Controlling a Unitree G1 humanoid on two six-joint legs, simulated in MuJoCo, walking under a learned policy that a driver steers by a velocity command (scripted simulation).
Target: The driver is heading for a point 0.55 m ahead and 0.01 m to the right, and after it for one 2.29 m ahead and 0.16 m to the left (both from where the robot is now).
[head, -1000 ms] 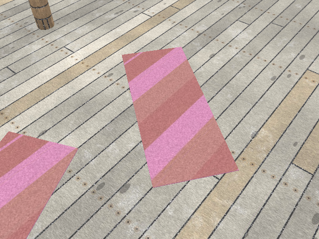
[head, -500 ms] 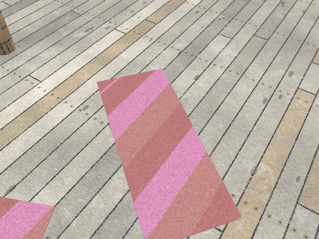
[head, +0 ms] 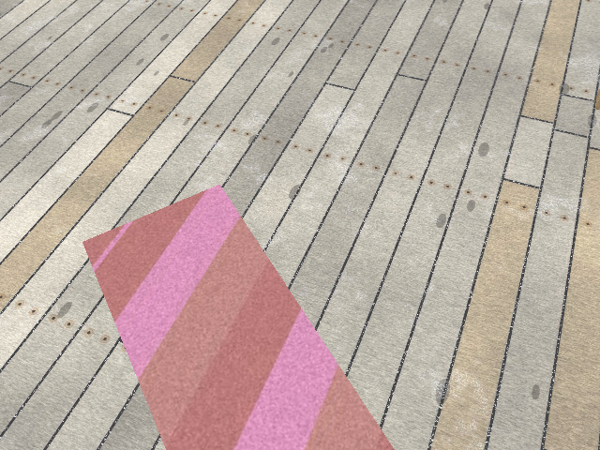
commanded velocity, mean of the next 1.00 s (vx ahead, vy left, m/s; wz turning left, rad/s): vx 0.37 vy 0.00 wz -0.12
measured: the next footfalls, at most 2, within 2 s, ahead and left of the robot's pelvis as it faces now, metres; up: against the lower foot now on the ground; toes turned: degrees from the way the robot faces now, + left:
left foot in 0.26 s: +0.34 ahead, +0.13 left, +0.00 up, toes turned -12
right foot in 0.70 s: +0.52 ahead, -0.18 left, +0.00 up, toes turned -12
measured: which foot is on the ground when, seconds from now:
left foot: up 0.00-0.24, down 0.26-0.72, up 0.74-1.00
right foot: down 0.00-0.26, up 0.28-0.68, down 0.70-1.00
